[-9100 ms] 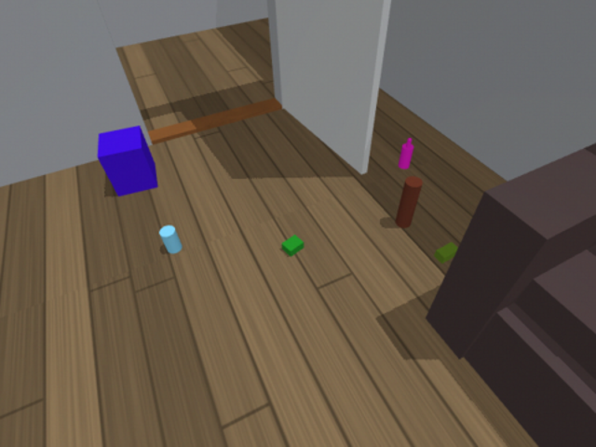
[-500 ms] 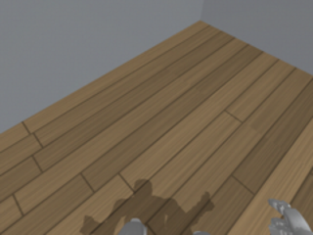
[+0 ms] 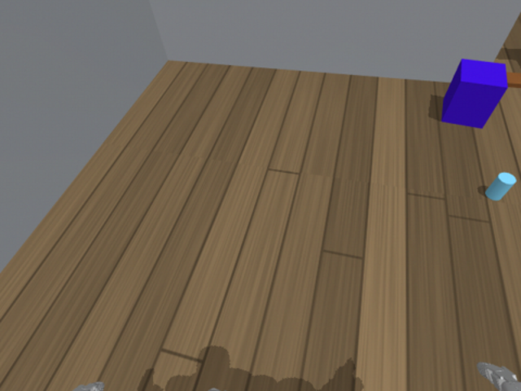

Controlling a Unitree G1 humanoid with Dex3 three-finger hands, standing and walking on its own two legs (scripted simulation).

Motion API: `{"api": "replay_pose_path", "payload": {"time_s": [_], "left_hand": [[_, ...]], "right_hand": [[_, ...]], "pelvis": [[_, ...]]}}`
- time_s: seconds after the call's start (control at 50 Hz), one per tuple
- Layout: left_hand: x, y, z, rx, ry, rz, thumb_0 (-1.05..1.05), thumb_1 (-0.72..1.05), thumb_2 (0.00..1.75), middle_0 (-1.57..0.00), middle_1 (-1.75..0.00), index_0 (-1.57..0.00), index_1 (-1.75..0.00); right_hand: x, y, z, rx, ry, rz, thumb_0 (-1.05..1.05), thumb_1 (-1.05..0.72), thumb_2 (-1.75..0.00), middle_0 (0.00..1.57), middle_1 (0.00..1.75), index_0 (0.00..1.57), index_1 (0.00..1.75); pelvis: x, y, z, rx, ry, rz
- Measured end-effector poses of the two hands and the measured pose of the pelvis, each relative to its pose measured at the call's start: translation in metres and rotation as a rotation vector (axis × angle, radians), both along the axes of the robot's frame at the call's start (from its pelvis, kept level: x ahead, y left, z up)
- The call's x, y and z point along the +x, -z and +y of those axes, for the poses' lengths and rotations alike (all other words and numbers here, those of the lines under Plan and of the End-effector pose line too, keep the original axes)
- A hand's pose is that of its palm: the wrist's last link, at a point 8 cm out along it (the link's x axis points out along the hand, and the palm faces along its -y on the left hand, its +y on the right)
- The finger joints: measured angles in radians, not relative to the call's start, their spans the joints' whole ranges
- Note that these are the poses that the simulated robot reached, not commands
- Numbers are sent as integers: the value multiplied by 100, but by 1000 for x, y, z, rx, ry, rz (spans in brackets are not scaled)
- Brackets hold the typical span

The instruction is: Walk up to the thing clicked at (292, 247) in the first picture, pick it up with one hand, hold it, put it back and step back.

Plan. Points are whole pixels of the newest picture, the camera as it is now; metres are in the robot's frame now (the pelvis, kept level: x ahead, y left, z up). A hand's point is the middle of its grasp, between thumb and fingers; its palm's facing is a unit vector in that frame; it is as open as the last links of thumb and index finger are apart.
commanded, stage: walk up
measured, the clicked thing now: out of the picture +0.59 -1.38 -0.73
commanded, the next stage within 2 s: none
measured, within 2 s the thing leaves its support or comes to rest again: neither
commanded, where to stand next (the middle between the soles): +0.10 -0.09 m, yaw -78 degrees
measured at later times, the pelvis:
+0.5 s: pelvis -0.01 +0.00 +0.03, yaw -29 degrees
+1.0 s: pelvis +0.05 -0.05 -0.01, yaw -52 degrees
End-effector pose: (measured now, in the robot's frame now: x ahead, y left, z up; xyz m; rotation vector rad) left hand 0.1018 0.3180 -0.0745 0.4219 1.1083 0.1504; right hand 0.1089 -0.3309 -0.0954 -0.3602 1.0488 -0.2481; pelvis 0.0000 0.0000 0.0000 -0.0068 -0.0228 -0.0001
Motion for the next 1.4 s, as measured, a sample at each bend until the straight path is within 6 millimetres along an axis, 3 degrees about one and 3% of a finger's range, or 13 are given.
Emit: {"api": "replay_pose_path", "payload": {"time_s": [0.14, 0.26, 0.36, 0.46, 0.54, 0.62, 0.7, 0.84, 0.98, 1.06, 1.22, 1.34, 1.4], "left_hand": [[5, -8, -11, 8, 99, 27, 0, 90, 90, -21, -30, -20, -30], [51, 5, -25, -39, 238, -7, 1, 90, 90, -21, -30, -20, -30], [90, 3, -53, -74, 391, 7, 1, 90, 90, -21, -30, -20, -30], [121, -6, -81, -83, 506, 24, 1, 90, 90, -21, -30, -20, -30], [145, -14, -111, -40, 601, 23, 1, 90, 90, -21, -30, -20, -30], [172, -15, -149, 26, 685, -19, 1, 90, 90, -21, -30, -20, -30], [186, -19, -183, 45, 712, -103, 1, 90, 90, -21, -30, -20, -30], [196, -21, -210, 66, 758, -75, 0, 90, 90, -21, -30, -20, -30], [233, 6, -227, 68, 866, -51, 0, 89, 90, -21, -30, -20, -30], [263, 28, -239, 46, 905, -54, 1, 89, 90, -21, -30, -20, -30], [285, 27, -272, 0, 1028, -27, 1, 90, 90, -21, -30, -20, -30], [280, 21, -288, 18, 1096, -62, 0, 90, 90, -21, -30, -20, -30], [276, 18, -288, 33, 1122, -62, 0, 90, 90, -21, -30, -20, -30]], "right_hand": [[-61, -7, -10, 18, 140, 22, 1, -90, -90, 20, 30, 20, 30], [-124, -22, 0, -49, 238, 40, 0, -90, -90, 21, 30, 20, 30], [-185, -43, 10, -66, 380, 58, 0, -90, -90, 21, 30, 20, 30], [-232, -52, 11, -60, 494, 84, 0, -90, -90, 21, 30, 20, 30], [-260, -45, 8, -24, 561, 96, 0, -90, -90, 21, 30, 20, 30], [-281, -22, -1, 36, 636, 97, 0, -90, -90, 21, 30, 20, 30], [-284, 5, -6, 102, 699, 119, 0, -90, -90, 20, 30, 20, 30], [-243, 12, -10, 142, 729, 23, 1, -90, -90, 20, 30, 20, 30], [-218, 16, -10, 79, 809, -32, 0, -90, -90, 21, 30, 20, 30], [-215, 16, 3, 23, 847, -40, 0, -90, -90, 21, 30, 20, 30], [-255, -4, 45, -7, 951, -3, 0, -90, -90, 21, 30, 20, 30], [-312, 7, 68, -14, 1053, 43, 0, -90, -90, 21, 30, 20, 30], [-328, 11, 84, 6, 1130, 69, 0, -90, -90, 21, 30, 20, 30]], "pelvis": [[-7, -10, -1, 9, 162, -3], [-10, -10, 10, 10, 273, 1], [-12, -23, 11, -9, 384, -4], [-10, -31, 3, -15, 472, 5], [-6, -29, -10, -13, 543, 19], [-4, -16, -33, 15, 601, 25], [-1, -8, -49, -4, 660, 14], [19, -12, -62, 10, 783, 6], [47, 5, -53, 24, 888, 7], [60, 18, -40, 30, 931, -5], [60, 7, -27, -7, 1043, 8], [50, 15, -26, -37, 1113, 20], [47, 13, -25, -15, 1150, 3]]}}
